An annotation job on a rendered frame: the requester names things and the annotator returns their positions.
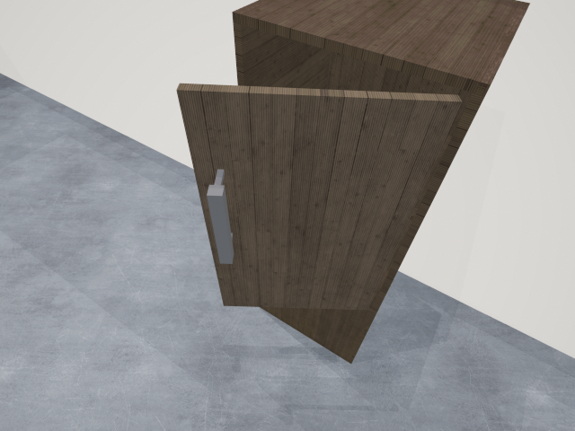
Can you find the handle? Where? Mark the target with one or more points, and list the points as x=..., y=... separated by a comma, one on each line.
x=220, y=220

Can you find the cupboard door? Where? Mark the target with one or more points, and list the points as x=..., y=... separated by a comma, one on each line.
x=320, y=185

